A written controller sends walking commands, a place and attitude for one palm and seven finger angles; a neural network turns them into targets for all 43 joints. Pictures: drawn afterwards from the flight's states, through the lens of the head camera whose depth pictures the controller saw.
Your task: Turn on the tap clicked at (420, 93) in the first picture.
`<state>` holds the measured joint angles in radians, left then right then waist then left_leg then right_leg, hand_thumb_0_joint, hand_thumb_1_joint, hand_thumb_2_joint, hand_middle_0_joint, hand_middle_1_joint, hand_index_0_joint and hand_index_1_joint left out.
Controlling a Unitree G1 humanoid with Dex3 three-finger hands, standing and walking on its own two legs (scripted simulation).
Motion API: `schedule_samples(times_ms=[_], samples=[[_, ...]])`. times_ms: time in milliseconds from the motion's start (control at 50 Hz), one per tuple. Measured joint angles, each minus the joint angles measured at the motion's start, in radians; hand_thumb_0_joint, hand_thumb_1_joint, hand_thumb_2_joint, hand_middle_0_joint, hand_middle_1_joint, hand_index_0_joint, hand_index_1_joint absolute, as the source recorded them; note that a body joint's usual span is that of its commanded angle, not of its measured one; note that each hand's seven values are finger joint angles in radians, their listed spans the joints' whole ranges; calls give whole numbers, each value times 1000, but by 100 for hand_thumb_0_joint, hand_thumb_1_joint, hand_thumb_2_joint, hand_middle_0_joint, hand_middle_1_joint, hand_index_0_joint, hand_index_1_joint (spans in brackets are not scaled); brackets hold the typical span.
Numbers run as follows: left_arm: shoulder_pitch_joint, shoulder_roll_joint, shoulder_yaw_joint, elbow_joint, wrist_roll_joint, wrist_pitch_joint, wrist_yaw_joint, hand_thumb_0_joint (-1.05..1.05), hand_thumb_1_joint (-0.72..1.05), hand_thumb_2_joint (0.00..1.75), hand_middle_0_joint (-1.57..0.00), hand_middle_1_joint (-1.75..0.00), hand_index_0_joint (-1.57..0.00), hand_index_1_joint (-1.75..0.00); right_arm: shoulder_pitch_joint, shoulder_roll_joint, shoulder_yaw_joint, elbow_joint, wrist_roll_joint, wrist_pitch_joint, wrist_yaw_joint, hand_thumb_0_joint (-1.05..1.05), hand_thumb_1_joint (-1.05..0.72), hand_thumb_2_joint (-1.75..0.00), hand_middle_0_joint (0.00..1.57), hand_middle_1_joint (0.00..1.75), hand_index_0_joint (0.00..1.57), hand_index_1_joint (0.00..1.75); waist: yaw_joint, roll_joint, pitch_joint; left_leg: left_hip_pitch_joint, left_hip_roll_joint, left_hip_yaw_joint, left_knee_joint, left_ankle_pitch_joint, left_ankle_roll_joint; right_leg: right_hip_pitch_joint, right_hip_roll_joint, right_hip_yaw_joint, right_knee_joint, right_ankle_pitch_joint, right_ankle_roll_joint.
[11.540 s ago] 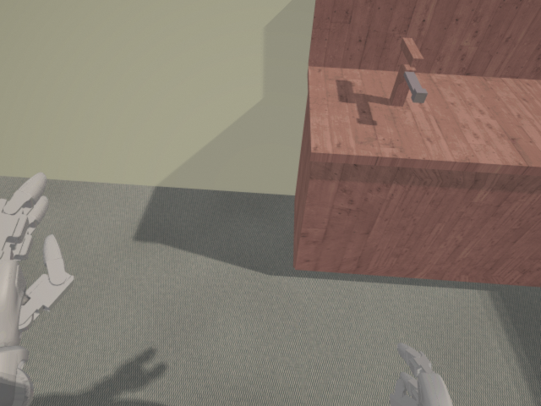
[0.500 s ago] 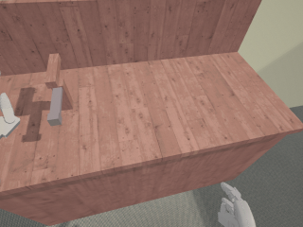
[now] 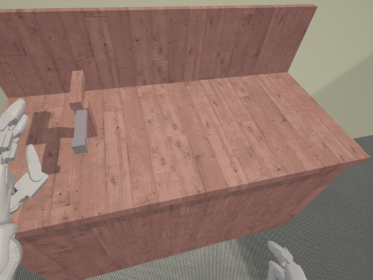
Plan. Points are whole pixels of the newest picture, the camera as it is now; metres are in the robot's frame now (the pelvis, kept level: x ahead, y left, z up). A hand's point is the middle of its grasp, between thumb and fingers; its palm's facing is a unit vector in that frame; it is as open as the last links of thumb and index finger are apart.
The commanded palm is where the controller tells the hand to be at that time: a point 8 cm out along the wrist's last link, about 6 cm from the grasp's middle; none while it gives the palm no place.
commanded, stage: come to a stop and stand still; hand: left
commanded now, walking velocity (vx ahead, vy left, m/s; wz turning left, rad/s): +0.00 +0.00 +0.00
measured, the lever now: (80, 145) +0.37 +0.29 +0.05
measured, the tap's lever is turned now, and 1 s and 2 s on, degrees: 0 0 0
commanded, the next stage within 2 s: look again from close up in 0.64 s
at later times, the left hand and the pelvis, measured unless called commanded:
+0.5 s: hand (49, 159) +0.25 +0.26 +0.16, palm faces +0.39 -0.86 -0.34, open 7.4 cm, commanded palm +0.19 +0.29 +0.18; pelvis +0.04 +0.01 +0.00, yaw +1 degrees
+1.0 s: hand (54, 163) +0.25 +0.25 +0.16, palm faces +0.40 -0.85 -0.35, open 7.4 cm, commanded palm +0.19 +0.28 +0.18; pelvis +0.04 +0.00 +0.00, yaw +1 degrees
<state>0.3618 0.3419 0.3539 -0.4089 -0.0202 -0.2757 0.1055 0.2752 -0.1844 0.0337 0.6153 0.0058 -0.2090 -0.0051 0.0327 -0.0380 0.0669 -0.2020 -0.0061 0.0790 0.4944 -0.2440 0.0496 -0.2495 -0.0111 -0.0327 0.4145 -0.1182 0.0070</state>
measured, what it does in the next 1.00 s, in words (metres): stands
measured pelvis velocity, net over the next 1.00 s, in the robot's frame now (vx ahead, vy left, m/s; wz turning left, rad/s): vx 0.04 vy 0.00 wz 0.02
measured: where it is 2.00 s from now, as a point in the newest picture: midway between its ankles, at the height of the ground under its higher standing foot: outside the picture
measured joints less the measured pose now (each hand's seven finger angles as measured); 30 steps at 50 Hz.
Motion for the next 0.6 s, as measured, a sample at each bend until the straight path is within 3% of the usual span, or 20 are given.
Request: schedule_samples(times_ms=[260, 600], samples=[[4, 10, 2, -28, -7, 12, -5, 2, 89, 90, -21, -30, -21, -30, -55, 3, -7, -28, -4, 14, 3, 2, -90, -90, 20, 30, 21, 30, 6, -10, 9, 27, -12, -8, -24, -16, 7, 27, -9, -2, -19, -16, 13], [49, 27, 6, -76, -25, 39, -5, 2, 89, 90, -21, -30, -21, -30, -79, 3, -13, -42, -2, 64, -10, 2, -90, -90, 20, 30, 21, 30, -6, -12, 17, 43, -15, -14, -39, -33, 6, 40, -11, -7, -23, -39, 16]])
